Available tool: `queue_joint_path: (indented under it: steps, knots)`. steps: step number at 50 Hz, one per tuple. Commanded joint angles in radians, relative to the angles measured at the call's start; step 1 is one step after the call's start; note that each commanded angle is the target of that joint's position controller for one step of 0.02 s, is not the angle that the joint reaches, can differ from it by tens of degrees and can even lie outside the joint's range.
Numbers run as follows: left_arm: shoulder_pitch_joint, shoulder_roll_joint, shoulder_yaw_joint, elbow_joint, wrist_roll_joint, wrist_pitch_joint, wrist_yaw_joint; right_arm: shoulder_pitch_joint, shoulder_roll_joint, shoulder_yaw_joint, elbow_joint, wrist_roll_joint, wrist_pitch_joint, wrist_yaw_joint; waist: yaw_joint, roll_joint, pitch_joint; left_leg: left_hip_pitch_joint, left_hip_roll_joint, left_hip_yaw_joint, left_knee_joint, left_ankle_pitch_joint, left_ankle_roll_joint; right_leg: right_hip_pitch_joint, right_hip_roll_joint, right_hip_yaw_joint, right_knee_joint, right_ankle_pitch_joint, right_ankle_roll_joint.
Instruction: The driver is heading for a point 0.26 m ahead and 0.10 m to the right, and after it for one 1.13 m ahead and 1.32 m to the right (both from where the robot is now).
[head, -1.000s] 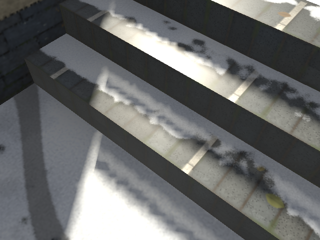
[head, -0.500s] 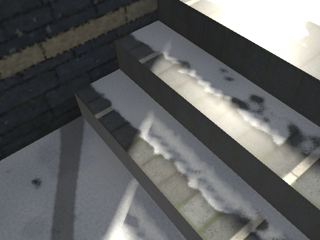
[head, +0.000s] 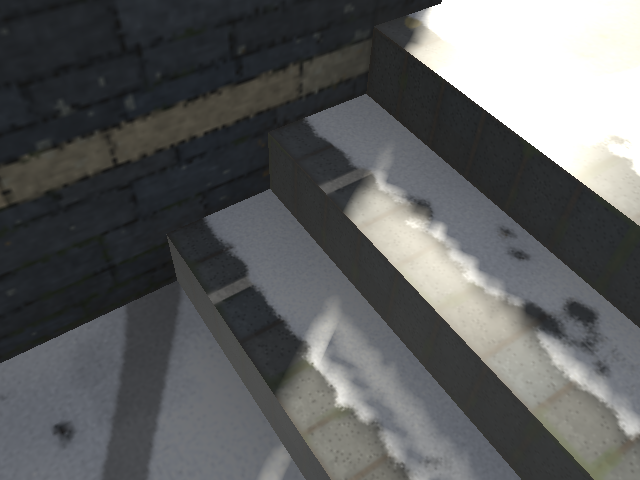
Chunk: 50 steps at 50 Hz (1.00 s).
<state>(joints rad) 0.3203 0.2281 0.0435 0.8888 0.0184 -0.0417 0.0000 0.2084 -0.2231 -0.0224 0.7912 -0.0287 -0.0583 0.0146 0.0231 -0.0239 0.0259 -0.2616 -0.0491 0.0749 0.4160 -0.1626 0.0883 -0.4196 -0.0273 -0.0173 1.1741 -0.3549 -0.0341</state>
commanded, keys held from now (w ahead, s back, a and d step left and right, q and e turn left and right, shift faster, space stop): w+e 1.00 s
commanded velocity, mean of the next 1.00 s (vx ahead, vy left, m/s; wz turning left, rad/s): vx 0.50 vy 0.00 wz -0.48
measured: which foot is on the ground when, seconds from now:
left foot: down 0.00-0.52, up 0.54-1.00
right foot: up 0.00-0.46, down 0.48-1.00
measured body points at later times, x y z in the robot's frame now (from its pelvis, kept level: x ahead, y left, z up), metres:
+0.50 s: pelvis +0.23 -0.05 +0.01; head +0.27 -0.04 +0.46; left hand +0.51 +0.04 -0.07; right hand +0.10 -0.26 -0.13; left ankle +0.05 +0.07 -0.71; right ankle +0.35 -0.13 -0.57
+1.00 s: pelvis +0.57 -0.13 +0.16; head +0.57 -0.15 +0.61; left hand +0.48 +0.09 +0.03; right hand +0.78 -0.40 +0.15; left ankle +0.82 -0.13 -0.33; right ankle +0.35 -0.13 -0.56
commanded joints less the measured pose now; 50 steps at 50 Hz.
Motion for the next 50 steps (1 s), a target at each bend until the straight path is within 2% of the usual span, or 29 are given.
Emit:
queue_joint_path:
  steps: [1, 7, 8, 13, 17, 18, 20, 22, 24, 25, 26, 27, 28, 29, 30, 31, 33, 34, 36, 37, 39, 41, 43, 45, 46, 47, 48, 49, 50]
  knots:
    - [0.085, 0.059, 0.02, -0.018, 0.002, 0.015, -0.008, 0.066, -0.098, -0.025, -0.019, 0.001, -0.029, -0.007, -0.002, 0.104, -0.056, 0.117, 0.27, -0.212, -0.223, 0.266, 0.096, -0.119, -0.014, 0.036, 0.112, 0.056, 0.01]
    - [-0.08, 0.044, 0.036, -0.068, 0.015, 0.036, -0.005, 0.194, -0.085, -0.024, 0.061, 0.001, -0.045, -0.025, -0.037, 0.073, 0.038, 0.177, 0.295, -0.172, -0.294, -0.021, 0.128, -0.431, -0.003, 0.047, 0.403, 0.081, 0.003]
    - [-0.097, 0.001, 0.029, -0.066, 0.01, 0.044, 0.012, 0.278, -0.071, -0.023, 0.104, -0.011, -0.045, -0.025, -0.058, 0.128, 0.029, 0.254, 0.335, -0.222, -0.271, -0.04, 0.165, -0.561, 0.035, 0.009, 0.687, -0.029, -0.015]
    - [-0.361, -0.107, -0.029, -0.216, -0.021, 0.037, 0.056, 0.428, -0.062, -0.003, 0.223, -0.03, -0.057, -0.026, -0.071, 0.008, 0.107, 0.446, 0.427, -0.199, -0.209, -0.073, 0.112, -1.145, 0.067, 0.085, 1.22, -0.262, -0.117]
    - [-0.436, -0.135, -0.073, -0.317, -0.019, 0.049, 0.04, 0.347, -0.046, 0.031, 0.255, -0.011, -0.058, -0.024, 0.009, 0.003, 0.157, 0.165, 0.316, -0.023, -0.292, -0.127, 0.021, -1.018, 0.055, -0.006, 0.961, -0.19, -0.115]
    - [-0.448, -0.147, -0.089, -0.357, -0.005, 0.054, 0.031, 0.32, -0.052, 0.033, 0.266, 0.005, -0.051, -0.044, 0.042, 0.011, 0.161, 0.071, 0.276, 0.019, -0.334, -0.053, 0.011, -0.903, 0.012, -0.027, 0.758, -0.14, -0.107]
    - [-0.42, -0.115, -0.095, -0.364, 0.004, 0.062, 0.021, 0.29, -0.11, 0.031, 0.251, 0.038, -0.039, -0.069, 0.033, 0.039, 0.105, 0.071, 0.257, 0.115, -0.42, 0.395, 0.049, -0.645, -0.004, -0.129, 0.456, -0.137, -0.091]
    - [-0.408, -0.106, -0.098, -0.314, -0.017, 0.063, 0.024, 0.305, -0.167, 0.022, 0.206, 0.075, -0.023, -0.088, 0.017, 0.062, -0.031, 0.128, 0.289, 0.177, -0.258, 1.511, 0.068, -0.304, 0.114, -0.33, 0.258, -0.199, -0.118]
    - [-0.106, -0.057, -0.067, -0.217, -0.01, 0.048, 0.021, 0.292, -0.243, -0.011, 0.169, 0.073, -0.001, -0.093, 0.132, 0.301, -0.279, 0.334, 0.363, 0.169, 0.186, 2.019, 0.07, -0.072, 0.216, -0.252, 0.109, -0.21, -0.177]
    - [-0.005, 0.02, -0.031, -0.181, -0.001, 0.034, 0.017, 0.23, -0.25, -0.023, 0.095, 0.079, -0.002, -0.076, 0.186, 0.317, -0.339, 0.146, 0.308, 0.165, 0.465, 1.849, 0.037, 0.143, 0.2, -0.025, -0.028, -0.197, -0.239]
    - [0.062, 0.167, 0.022, -0.14, -0.008, 0.044, 0.027, 0.148, -0.209, -0.023, 0.01, 0.057, -0.022, -0.034, 0.202, 0.013, -0.331, -0.255, 0.094, 0.133, 0.958, 0.792, -0.045, 0.339, -0.044, 0.593, -0.396, -0.189, -0.37]
    - [-0.012, 0.226, 0.058, -0.14, 0.007, 0.062, 0.048, 0.071, -0.192, -0.043, -0.023, 0.009, -0.041, 0.009, 0.141, -0.049, -0.366, -0.383, -0.029, -0.096, 1.269, 0.033, -0.05, 0.337, -0.146, 1.066, -0.754, -0.054, -0.362]
    - [-0.082, 0.209, 0.055, -0.123, 0.006, 0.059, 0.049, 0.119, -0.094, -0.019, -0.065, -0.009, -0.037, 0.033, 0.049, 0.023, -0.283, -0.458, 0.028, -0.197, 1.337, 0.041, -0.041, 0.217, -0.16, 1.016, -0.795, -0.272, -0.319]
    - [-0.093, 0.147, 0.04, -0.086, 0.01, 0.053, 0.047, 0.091, -0.054, -0.005, -0.072, -0.014, -0.025, 0.028, 0.024, 0.12, -0.123, -0.505, 0.043, -0.175, 1.315, 0.023, -0.039, 0.065, -0.138, 0.909, -0.773, -0.419, -0.284]
    - [-0.112, 0.09, 0.025, -0.049, 0.018, 0.038, 0.045, 0.06, 0.003, 0.012, -0.11, -0.024, -0.015, 0.012, -0.03, 0.128, 0.024, -0.555, 0.075, -0.165, 1.278, -0.005, -0.038, -0.093, -0.101, 0.764, -0.729, -0.308, -0.24]
    - [-0.15, 0.031, 0.01, -0.033, 0.016, 0.021, 0.044, 0.08, 0.019, 0.021, -0.124, -0.029, -0.001, -0.005, -0.083, 0.113, 0.058, -0.542, 0.1, -0.163, 1.244, -0.032, -0.043, -0.176, -0.057, 0.625, -0.7, -0.179, -0.206]
    - [-0.111, 0.014, 0.003, 0.003, 0.005, -0.012, 0.034, 0.063, 0.028, 0.026, -0.14, -0.022, 0.034, -0.029, -0.092, 0.029, 0.049, -0.619, 0.1, -0.136, 1.298, -0.111, -0.049, -0.155, -0.009, 0.459, -0.71, -0.04, -0.196]
    - [-0.062, -0.07, -0.04, 0.026, 0.06, -0.043, -0.019, 0.004, 0.035, 0.064, -0.127, -0.045, 0.016, 0.023, -0.058, -0.168, -0.083, -0.822, 0.034, -0.317, 1.363, 0.072, 0.074, -0.061, 0.058, 0.386, -0.605, -0.059, -0.215]
    - [0.054, -0.074, -0.05, 0.082, 0.111, -0.036, -0.054, -0.065, 0.013, 0.07, -0.139, -0.069, -0.007, 0.037, -0.057, -0.023, -0.105, -0.89, 0.021, -0.222, 1.295, 0.114, 0.113, -0.024, 0.083, 0.32, -0.652, -0.036, -0.206]
    - [0.082, -0.02, -0.04, 0.091, 0.124, -0.024, -0.068, -0.131, 0.0, 0.074, -0.172, -0.048, -0.014, 0.038, -0.046, -0.027, -0.108, -0.888, 0.026, -0.156, 1.262, 0.115, 0.106, -0.041, 0.084, 0.29, -0.696, 0.017, -0.212]
    - [-0.008, 0.041, -0.03, 0.026, 0.098, -0.054, -0.083, -0.172, -0.072, 0.051, -0.179, -0.01, -0.004, 0.027, -0.057, -0.025, -0.126, -0.706, 0.061, -0.042, 1.229, 0.137, 0.034, -0.18, 0.052, 0.305, -0.771, 0.164, -0.217]
    - [0.159, 0.025, -0.045, 0.086, 0.073, -0.093, -0.083, -0.209, -0.029, 0.062, -0.191, -0.034, 0.016, 0.021, -0.017, -0.079, -0.115, -0.839, 0.07, -0.036, 1.341, 0.017, -0.015, 0.025, 0.002, 0.369, -0.722, 0.395, -0.224]
    - [0.476, -0.016, -0.051, 0.213, 0.095, -0.096, -0.064, -0.384, -0.007, 0.085, -0.237, -0.033, 0.015, 0.008, 0.128, -0.114, -0.033, -1.42, 0.046, -0.152, 1.615, -0.355, 0.004, 0.56, -0.132, 0.566, -0.62, 0.402, -0.26]
    - [0.644, -0.039, -0.046, 0.297, 0.143, -0.071, -0.055, -0.6, 0.044, 0.118, -0.31, -0.021, -0.012, 0.013, 0.186, -0.098, 0.043, -1.84, 0.052, -0.211, 1.689, -0.58, 0.073, 0.857, -0.209, 0.644, -0.604, 0.371, -0.236]
    - [0.603, -0.057, -0.048, 0.287, 0.154, -0.058, -0.048, -0.626, 0.059, 0.126, -0.313, -0.019, -0.031, 0.02, 0.159, -0.06, 0.053, -1.825, 0.078, -0.185, 1.589, -0.554, 0.095, 0.803, -0.188, 0.605, -0.631, 0.3, -0.207]
    - [0.531, -0.061, -0.048, 0.252, 0.14, -0.044, -0.049, -0.712, 0.052, 0.127, -0.335, -0.037, -0.037, 0.023, 0.144, -0.01, 0.046, -1.603, 0.106, -0.063, 1.339, -0.448, 0.091, 0.584, -0.126, 0.541, -0.751, 0.201, -0.204]
    - [0.465, -0.056, -0.049, 0.251, 0.143, -0.032, -0.068, -0.82, 0.085, 0.133, -0.398, -0.041, -0.026, 0.019, 0.114, -0.036, 0.044, -1.173, 0.126, -0.018, 1.192, -0.25, 0.107, 0.169, -0.099, 0.536, -0.947, 0.207, -0.213]
    - [0.262, -0.016, -0.036, 0.193, 0.125, -0.036, -0.11, -0.902, 0.173, 0.167, -0.47, -0.031, 0.012, 0.05, 0.013, -0.044, 0.065, -0.52, 0.12, 0.032, 1.005, -0.115, 0.064, -0.419, -0.114, 0.492, -1.213, 0.288, -0.243]
    - [0.239, 0.045, -0.024, 0.153, 0.08, -0.064, -0.114, -0.803, 0.192, 0.162, -0.452, 0.0, 0.04, 0.081, -0.057, -0.151, 0.035, -0.158, 0.051, 0.112, 1.107, -0.013, -0.043, -0.631, -0.125, 0.487, -1.199, 0.686, -0.298]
